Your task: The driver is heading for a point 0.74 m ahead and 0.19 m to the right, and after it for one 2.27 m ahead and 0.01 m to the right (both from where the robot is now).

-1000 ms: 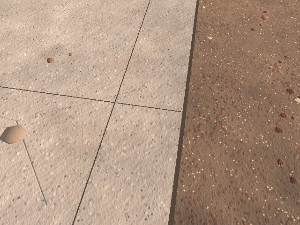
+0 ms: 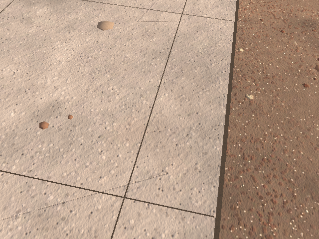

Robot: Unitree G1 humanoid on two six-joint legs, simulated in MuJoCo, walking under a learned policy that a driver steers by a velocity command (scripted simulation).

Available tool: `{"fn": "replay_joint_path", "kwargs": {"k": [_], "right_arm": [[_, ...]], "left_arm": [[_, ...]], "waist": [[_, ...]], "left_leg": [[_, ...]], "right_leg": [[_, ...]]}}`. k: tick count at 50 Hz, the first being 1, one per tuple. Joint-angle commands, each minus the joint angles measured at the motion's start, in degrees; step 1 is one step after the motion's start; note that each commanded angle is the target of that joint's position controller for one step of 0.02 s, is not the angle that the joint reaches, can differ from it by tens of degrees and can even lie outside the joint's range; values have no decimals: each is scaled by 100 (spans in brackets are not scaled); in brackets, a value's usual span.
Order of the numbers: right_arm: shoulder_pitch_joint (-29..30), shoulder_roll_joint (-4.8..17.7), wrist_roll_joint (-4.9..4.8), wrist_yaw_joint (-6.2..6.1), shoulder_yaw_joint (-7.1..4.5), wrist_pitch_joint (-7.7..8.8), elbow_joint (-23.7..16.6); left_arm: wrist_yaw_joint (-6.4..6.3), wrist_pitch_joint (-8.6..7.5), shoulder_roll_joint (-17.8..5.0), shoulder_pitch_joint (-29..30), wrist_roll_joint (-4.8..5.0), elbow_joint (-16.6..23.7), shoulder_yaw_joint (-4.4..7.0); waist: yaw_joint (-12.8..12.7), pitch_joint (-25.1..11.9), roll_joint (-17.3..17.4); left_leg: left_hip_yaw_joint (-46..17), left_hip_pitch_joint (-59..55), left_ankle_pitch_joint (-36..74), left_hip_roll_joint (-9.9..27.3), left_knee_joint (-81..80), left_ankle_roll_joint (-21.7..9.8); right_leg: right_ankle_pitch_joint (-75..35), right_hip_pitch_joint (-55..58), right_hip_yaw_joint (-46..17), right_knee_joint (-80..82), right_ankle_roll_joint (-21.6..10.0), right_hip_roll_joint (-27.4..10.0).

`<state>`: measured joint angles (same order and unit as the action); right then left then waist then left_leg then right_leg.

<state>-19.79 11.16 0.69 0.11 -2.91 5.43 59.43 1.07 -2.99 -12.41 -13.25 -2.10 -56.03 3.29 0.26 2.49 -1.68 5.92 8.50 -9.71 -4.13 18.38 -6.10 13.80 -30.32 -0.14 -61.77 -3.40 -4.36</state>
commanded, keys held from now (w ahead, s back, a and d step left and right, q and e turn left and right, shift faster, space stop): w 0.84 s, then w+e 0.16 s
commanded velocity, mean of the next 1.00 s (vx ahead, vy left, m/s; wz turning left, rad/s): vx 0.50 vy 0.00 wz -0.03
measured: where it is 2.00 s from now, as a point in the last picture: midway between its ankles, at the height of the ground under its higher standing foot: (185, 135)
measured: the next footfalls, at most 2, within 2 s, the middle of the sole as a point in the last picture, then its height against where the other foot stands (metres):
right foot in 0.34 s outside the picture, level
left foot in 0.90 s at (147, 204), level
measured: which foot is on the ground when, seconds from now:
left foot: down 0.00-0.36, up 0.38-0.88, down 0.90-1.00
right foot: up 0.00-0.32, down 0.34-0.92, up 0.94-1.00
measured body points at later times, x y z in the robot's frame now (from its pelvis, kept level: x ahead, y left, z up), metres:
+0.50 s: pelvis +0.27 -0.06 -0.01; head +0.29 -0.07 +0.44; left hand +0.33 +0.20 -0.14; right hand +0.28 -0.30 -0.16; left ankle +0.19 +0.07 -0.66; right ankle +0.31 -0.11 -0.75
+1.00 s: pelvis +0.53 -0.01 -0.02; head +0.56 +0.00 +0.43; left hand +0.49 +0.22 -0.17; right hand +0.67 -0.26 -0.14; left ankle +0.61 +0.06 -0.75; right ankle +0.37 -0.12 -0.66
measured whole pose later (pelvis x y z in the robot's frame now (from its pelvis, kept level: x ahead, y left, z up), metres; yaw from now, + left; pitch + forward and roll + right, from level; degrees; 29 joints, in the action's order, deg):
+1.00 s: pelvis +0.53 -0.01 -0.02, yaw -2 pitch +0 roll +0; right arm -5.6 11.3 1.9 0.5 -3.0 4.7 52.1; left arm -0.5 -4.2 -10.5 -23.6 -0.2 -60.9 2.4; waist -2.5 3.6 -1.0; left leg 7.5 20.6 -10.0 -0.6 30.2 -5.1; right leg 23.1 -12.8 0.4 -61.1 -5.4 0.9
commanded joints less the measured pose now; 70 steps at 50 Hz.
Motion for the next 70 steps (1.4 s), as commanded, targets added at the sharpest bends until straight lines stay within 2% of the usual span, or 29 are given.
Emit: {"fn": "replay_joint_path", "kwargs": {"k": [1,7,12,14,16,17,18,19,20,21,23,24,26,29,34,39,42,44,45,46,47,48,49,50,52,57,62,66,70], "right_arm": [[-310,544,-15,-21,-51,105,-137],[-928,521,-3,-40,6,89,27],[-1238,581,75,-113,-10,47,199],[-1089,649,95,-142,-34,35,211],[-886,747,75,-137,-61,9,207],[-824,681,37,-122,-32,9,146],[-1038,282,-146,-64,71,18,-84],[-1291,374,-160,-38,-10,18,-45],[-812,615,-41,-49,-87,-18,-128],[-373,525,-1,-17,-69,9,-249],[-240,338,104,21,-69,-69,-283],[-377,219,152,57,-50,-149,-223],[-300,187,170,106,-59,-246,-271],[437,264,156,136,-63,-324,-539],[1578,228,69,158,7,-311,-921],[2298,267,51,147,44,-263,-1183],[2247,351,49,130,10,-190,-1249],[1328,496,57,57,-86,-111,-986],[286,669,118,-2,-175,-40,-648],[-771,1202,276,-79,-318,13,-479],[-827,1623,278,-31,-413,-31,-482],[-291,1209,94,1,-342,-105,-590],[339,834,61,16,-222,-89,-691],[610,570,72,34,-152,-46,-703],[599,324,34,-33,-71,22,-590],[14,501,7,-86,-94,170,-401],[-315,487,24,-125,-52,170,-313],[-712,642,35,-194,-80,119,-182],[-664,873,67,-262,-144,-6,-174]], "left_arm": [[50,93,-134,-44,-12,236,12],[65,64,-78,1215,86,650,-80],[51,-6,-176,1766,90,898,-77],[28,-62,-225,1556,95,882,-44],[-48,-140,-357,367,77,500,62],[-108,-201,-601,-664,-13,170,170],[-165,-228,-1191,-1546,-157,57,325],[-95,-130,-1294,-1450,-14,40,363],[-66,-90,-1060,-755,130,139,302],[-46,-119,-672,-282,159,225,197],[-70,-200,-236,-78,146,123,58],[-91,-237,-149,-163,137,46,21],[-112,-318,-273,-509,142,-98,28],[-115,-338,-438,-829,149,-190,39],[-122,-324,-404,-1345,151,-301,-20],[-183,-299,-438,-1812,92,-487,-29],[-235,-274,-535,-1720,48,-534,3],[-232,-255,-615,-1541,51,-527,20],[-209,-245,-595,-1402,94,-479,5],[-179,-261,-385,-1357,169,-252,-66],[-158,-226,151,-2140,392,-246,-141],[-191,-162,-504,-1634,215,-299,28],[-153,-170,-456,-1160,194,-145,52],[-134,-161,-298,-1000,186,-119,36],[-57,-7,-139,-1068,51,-138,51],[61,209,-28,-404,40,187,73],[152,194,-1,662,68,613,0],[195,180,-15,1322,39,917,-58],[174,186,-205,1051,6,938,23]], "waist": [[-135,177,468],[189,347,519],[296,472,554],[121,381,574],[-402,-210,526],[-773,-788,356],[-882,-1613,-551],[-684,-2013,-1090],[-423,-1155,-363],[-315,-512,-43],[39,-28,-47],[140,-37,-98],[200,-46,-100],[123,175,-92],[-158,323,-132],[-372,416,-200],[-223,387,-228],[198,-58,-236],[632,-605,-38],[936,-1415,539],[542,-2031,1741],[462,-1448,565],[258,-644,418],[123,-265,312],[-118,-41,540],[-180,113,531],[-19,359,524],[161,435,531],[-88,140,754]], "left_leg": [[-1254,-58,1099,1524,-1178,-589],[-921,-575,1724,1425,-1187,-483],[-895,-1435,2411,1706,-831,-559],[-779,-1553,3356,1748,-406,-472],[-550,-1374,4595,1563,957,-303],[-391,-586,3854,1330,2170,-185],[-34,1161,1420,736,4222,60],[-444,2319,-2006,-62,5663,103],[-884,2773,-1544,385,5892,28],[-869,2791,-1066,596,5648,31],[-844,2306,-656,913,4934,99],[-807,2076,-587,942,4790,158],[-690,2108,-454,947,4607,250],[-558,2698,87,1077,4051,400],[-324,2908,869,995,2607,512],[-172,2936,817,793,1771,343],[-117,2564,258,629,1407,105],[-12,1222,-24,275,1056,-88],[-112,-162,284,336,748,-238],[-1550,-1747,-161,1697,668,-523],[-4091,-2915,-471,3164,-66,-1221],[-3878,-2170,-1085,2818,-307,-967],[-2958,-1262,-1042,2598,-518,-736],[-2311,-627,-548,2347,-755,-533],[-1382,-19,74,1967,-935,-221],[-419,-100,1072,1856,-1079,-136],[280,-326,1761,1690,-1073,-55],[623,-979,2458,1885,-900,-54],[975,-1582,4986,2025,186,-23]], "right_leg": [[-573,-599,87,385,148,-202],[-1383,-679,361,2035,200,-53],[-993,-713,436,2695,-31,105],[-579,-210,523,2965,-213,279],[-507,1329,716,3423,-444,671],[-596,2785,379,3509,-646,391],[137,4492,-1753,3726,-1155,-1222],[185,4875,-3902,4577,-1646,-2015],[479,4133,-3168,4665,-1465,-1750],[295,3287,-2438,4865,-1317,-1539],[-434,2272,-1492,5187,-911,-1017],[-693,2082,-1196,5254,-833,-868],[-1291,2044,-918,5316,-866,-773],[-1356,2156,-673,5542,-884,-690],[-1997,2587,-349,5566,-768,-545],[-2641,3443,-262,5310,-817,-742],[-3598,3799,-188,4858,-761,-895],[-4970,3618,-151,3747,-624,-779],[-4597,3053,11,2618,-510,-523],[-2514,1791,204,884,-398,-162],[1743,-96,350,-997,-210,857],[1322,-438,-312,-1284,-305,461],[728,-471,-332,-1085,-311,242],[384,-286,-305,-830,-289,57],[154,75,-253,-543,-194,-97],[-567,-603,-77,-264,-70,-195],[-1411,-804,264,1237,-8,-107],[-1335,-637,705,2189,-184,47],[-355,90,1050,2490,-597,546]]}}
